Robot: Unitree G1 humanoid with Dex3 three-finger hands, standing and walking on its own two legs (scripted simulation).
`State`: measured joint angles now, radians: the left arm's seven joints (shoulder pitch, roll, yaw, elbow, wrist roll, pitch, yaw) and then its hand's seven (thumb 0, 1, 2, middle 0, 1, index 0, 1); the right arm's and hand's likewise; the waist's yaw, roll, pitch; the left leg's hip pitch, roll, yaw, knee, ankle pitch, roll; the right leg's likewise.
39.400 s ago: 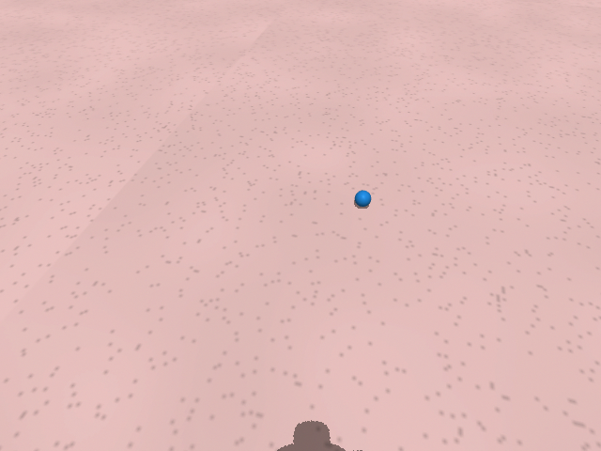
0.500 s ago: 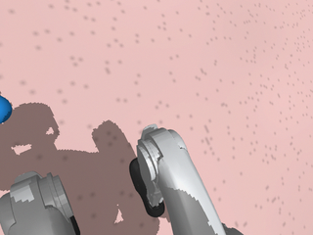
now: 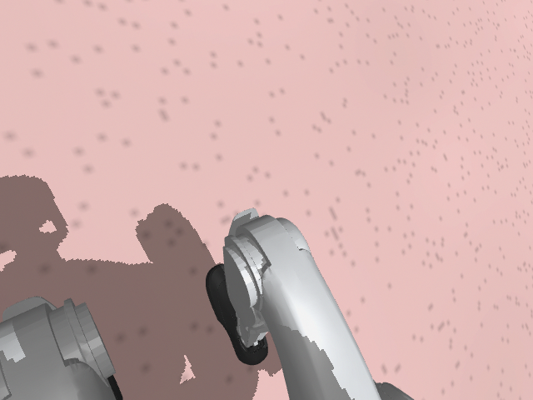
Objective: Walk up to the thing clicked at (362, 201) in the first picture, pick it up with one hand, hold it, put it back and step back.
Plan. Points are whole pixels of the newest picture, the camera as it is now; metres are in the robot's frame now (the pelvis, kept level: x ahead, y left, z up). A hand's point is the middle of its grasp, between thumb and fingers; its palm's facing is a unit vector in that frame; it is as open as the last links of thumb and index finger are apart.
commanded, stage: close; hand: left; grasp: from above
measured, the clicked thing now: out of the picture +0.49 +0.24 -0.27
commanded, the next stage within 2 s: settle in 1.38 s
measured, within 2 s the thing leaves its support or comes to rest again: leaves its support in 1.84 s
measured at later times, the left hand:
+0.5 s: hand out of the picture +0.47 +0.25 -0.24, palm faces -0.45 -0.14 -0.88, open 11.4 cm
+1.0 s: hand out of the picture +0.48 +0.25 -0.24, palm faces -0.45 -0.13 -0.89, open 10.9 cm
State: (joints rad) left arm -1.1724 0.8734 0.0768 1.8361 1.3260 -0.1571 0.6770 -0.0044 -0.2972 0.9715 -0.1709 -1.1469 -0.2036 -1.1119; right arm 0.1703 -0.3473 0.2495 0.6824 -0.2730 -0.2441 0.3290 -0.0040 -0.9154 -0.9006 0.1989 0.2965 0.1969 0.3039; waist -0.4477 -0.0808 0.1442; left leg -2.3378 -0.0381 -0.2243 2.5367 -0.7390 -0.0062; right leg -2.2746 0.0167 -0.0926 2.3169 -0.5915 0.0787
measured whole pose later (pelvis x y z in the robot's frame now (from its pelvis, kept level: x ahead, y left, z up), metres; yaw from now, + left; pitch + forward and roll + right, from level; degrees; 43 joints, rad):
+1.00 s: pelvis +0.00 +0.00 +0.01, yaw +0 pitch +30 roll -14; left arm -1.18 0.91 0.05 1.83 1.29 -0.16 0.65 0.00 -0.10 0.84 -0.42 -1.08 -0.38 -1.01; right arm 0.18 -0.37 0.28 0.64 -0.25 -0.25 0.31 0.00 -0.92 -0.90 0.20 0.30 0.20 0.30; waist -0.46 -0.09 0.17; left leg -2.32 -0.03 -0.23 2.51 -0.73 -0.01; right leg -2.25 0.02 -0.10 2.28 -0.58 0.08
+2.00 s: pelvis +0.00 +0.00 +0.02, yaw +1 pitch +34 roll -13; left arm -1.07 0.78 0.05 1.57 1.25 -0.10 0.54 0.00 -0.09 0.75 -0.66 -1.00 -0.47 -0.90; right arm 0.23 -0.34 0.18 0.68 -0.21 -0.19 0.31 0.00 -0.93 -0.91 0.20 0.30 0.20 0.30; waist -0.38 -0.03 0.05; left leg -2.32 -0.04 -0.21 2.46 -0.74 -0.01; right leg -2.27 0.00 -0.09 2.27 -0.60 0.06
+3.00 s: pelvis +0.00 -0.01 +0.09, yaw +9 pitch +36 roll -5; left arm -0.88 0.54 -0.05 1.14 1.11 -0.08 0.16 -0.02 -0.05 0.68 -0.69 -0.94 -0.50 -0.82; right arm 0.22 -0.31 0.00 0.68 -0.05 0.04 0.10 0.00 -0.93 -0.91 0.20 0.30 0.20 0.30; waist -0.18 0.08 -0.15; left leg -2.12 -0.04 -0.09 2.18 -0.68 -0.01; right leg -2.11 -0.04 0.00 2.08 -0.60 0.06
